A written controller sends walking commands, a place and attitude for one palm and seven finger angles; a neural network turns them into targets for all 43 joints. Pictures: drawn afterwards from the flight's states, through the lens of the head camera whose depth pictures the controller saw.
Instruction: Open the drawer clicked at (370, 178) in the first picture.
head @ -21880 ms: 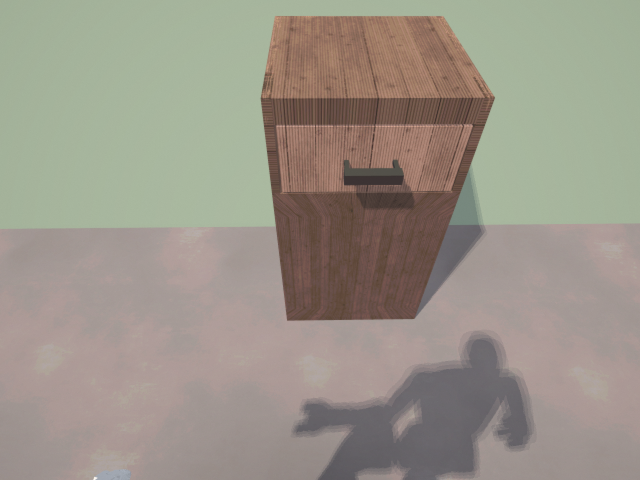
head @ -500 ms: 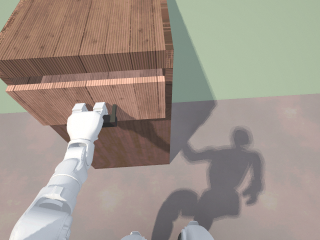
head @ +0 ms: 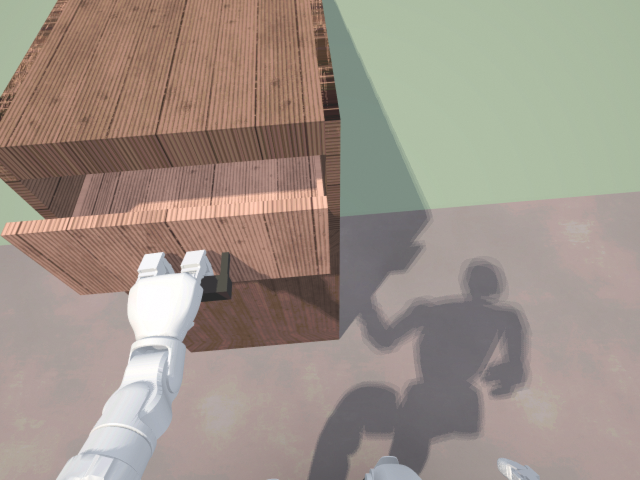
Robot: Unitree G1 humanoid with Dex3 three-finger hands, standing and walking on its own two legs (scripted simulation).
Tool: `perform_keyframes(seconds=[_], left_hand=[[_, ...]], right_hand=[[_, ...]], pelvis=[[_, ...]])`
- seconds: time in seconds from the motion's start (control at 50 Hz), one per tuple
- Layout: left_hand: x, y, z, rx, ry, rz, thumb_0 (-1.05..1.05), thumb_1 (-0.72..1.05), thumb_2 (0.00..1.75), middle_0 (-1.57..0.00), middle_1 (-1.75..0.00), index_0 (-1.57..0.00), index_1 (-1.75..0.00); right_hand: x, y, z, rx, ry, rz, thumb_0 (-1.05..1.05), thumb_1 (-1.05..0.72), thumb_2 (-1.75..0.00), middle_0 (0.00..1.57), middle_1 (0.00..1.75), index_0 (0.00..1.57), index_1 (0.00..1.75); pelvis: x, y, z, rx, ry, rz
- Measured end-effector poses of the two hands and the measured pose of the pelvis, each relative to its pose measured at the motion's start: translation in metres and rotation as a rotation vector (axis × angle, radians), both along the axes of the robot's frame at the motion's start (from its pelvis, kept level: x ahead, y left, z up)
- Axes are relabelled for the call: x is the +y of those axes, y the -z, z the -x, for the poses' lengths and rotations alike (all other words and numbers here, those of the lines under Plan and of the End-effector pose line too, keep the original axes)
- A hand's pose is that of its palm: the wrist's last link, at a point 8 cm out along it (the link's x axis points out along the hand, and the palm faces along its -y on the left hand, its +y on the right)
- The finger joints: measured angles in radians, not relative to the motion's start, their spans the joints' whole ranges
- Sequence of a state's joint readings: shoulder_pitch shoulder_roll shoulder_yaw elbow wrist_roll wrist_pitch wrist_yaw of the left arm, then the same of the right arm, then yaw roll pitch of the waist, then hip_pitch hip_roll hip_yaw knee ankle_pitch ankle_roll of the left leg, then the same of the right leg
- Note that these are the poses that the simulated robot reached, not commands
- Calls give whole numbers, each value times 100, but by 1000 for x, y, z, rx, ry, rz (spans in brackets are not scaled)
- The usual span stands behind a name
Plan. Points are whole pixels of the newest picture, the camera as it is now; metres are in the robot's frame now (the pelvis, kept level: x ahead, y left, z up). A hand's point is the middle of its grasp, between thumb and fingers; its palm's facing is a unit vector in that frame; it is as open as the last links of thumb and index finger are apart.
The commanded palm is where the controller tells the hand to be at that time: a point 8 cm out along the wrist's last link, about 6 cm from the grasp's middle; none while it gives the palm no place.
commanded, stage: pull the drawer open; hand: left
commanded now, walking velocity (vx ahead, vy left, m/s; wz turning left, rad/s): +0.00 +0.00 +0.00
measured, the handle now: (185, 276) +0.39 +0.20 -0.02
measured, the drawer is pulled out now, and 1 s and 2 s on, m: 0.09 0.21 0.30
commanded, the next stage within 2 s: open the thumb to release the handle in 1.76 s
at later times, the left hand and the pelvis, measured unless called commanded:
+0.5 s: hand (179, 346) +0.30 +0.20 -0.04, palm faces -0.04 -0.05 -1.00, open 5.8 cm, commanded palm +0.27 +0.21 +0.01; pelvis +0.01 +0.00 +0.00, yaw +2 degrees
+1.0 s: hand (172, 410) +0.22 +0.19 -0.04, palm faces -0.03 -0.09 -1.00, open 5.9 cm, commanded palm +0.17 +0.20 +0.01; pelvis +0.00 -0.01 -0.01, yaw +0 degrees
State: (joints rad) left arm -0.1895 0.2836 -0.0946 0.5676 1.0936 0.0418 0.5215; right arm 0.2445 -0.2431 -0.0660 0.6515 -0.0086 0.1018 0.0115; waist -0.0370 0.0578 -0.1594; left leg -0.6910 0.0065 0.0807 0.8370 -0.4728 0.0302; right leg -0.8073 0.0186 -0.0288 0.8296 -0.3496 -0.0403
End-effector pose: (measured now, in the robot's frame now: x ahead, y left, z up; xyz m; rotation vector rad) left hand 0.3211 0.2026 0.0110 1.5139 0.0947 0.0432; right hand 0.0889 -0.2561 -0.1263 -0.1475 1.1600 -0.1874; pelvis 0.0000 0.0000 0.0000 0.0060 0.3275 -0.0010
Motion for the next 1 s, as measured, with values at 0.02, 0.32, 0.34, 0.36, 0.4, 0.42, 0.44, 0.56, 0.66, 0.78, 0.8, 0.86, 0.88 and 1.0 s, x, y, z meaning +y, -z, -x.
perform_keyframes(seconds=[0.02,0.32,0.34,0.36,0.4,0.42,0.44,0.56,0.66,0.78,0.8,0.86,0.88,1.0], left_hand=[[0,0,5,-2,-2,1,2,69,78,-29,-134,-40,-135],[-5,1,46,-21,-23,7,2,67,82,-30,-135,-42,-135],[-5,0,46,-19,-25,4,2,67,82,-30,-135,-42,-135],[-5,0,46,-16,-26,1,2,67,83,-30,-135,-42,-135],[-5,0,45,-8,-30,-4,2,66,82,-31,-135,-42,-135],[-5,0,45,-4,-31,-5,2,66,82,-31,-135,-42,-135],[-5,-1,45,0,-32,-5,2,66,82,-32,-135,-42,-135],[-5,-1,45,7,-32,-2,2,65,81,-33,-135,-42,-135],[-5,-2,47,13,-32,2,2,66,79,-32,-135,-42,-135],[-6,-3,67,22,-36,23,3,67,75,-30,-134,-42,-135],[-6,-3,72,21,-36,26,3,67,75,-30,-134,-42,-135],[-7,-3,88,15,-37,36,4,67,74,-30,-134,-42,-135],[-8,-2,93,12,-37,37,4,67,75,-29,-134,-42,-135],[-10,-2,124,1,-41,34,3,67,76,-29,-135,-42,-135]], right_hand=[[2,-2,-9,-16,-9,-1,0,-91,-90,20,30,20,30],[34,-27,-126,-249,-187,-2,0,-91,-90,20,30,20,30],[36,-27,-128,-255,-192,-6,0,-91,-90,20,30,20,30],[37,-27,-129,-259,-194,-11,0,-91,-90,20,30,20,30],[40,-26,-128,-262,-197,-22,0,-91,-90,20,30,20,30],[41,-25,-126,-259,-196,-26,0,-91,-90,20,30,20,30],[42,-24,-124,-255,-195,-29,0,-91,-90,20,30,20,30],[35,-16,-95,-199,-171,-28,0,-91,-90,20,30,20,30],[20,-10,-64,-151,-118,-20,0,-91,-90,20,30,21,30],[0,-13,-38,-134,-57,-3,1,-91,-90,20,30,20,30],[-2,-14,-37,-133,-54,1,1,-91,-90,20,30,20,30],[-8,-15,-36,-135,-56,13,1,-91,-90,20,30,20,30],[-9,-15,-38,-139,-60,15,1,-91,-90,20,30,20,30],[-3,-15,-65,-201,-109,5,1,-91,-90,19,30,20,30]], pelvis=[[1,-1,-2,-4,-1,1],[2,0,-18,-48,-38,11],[2,1,-17,-50,-39,11],[1,1,-17,-52,-40,11],[0,0,-16,-56,-41,9],[-1,0,-15,-58,-41,8],[-1,0,-15,-60,-41,8],[-5,0,-8,-65,-36,1],[-8,0,-2,-65,-18,-5],[-9,-1,-1,-67,7,-11],[-9,-1,-1,-67,8,-11],[-9,1,-1,-66,12,-12],[-9,1,-1,-66,12,-12],[-9,7,0,-69,6,-13]])
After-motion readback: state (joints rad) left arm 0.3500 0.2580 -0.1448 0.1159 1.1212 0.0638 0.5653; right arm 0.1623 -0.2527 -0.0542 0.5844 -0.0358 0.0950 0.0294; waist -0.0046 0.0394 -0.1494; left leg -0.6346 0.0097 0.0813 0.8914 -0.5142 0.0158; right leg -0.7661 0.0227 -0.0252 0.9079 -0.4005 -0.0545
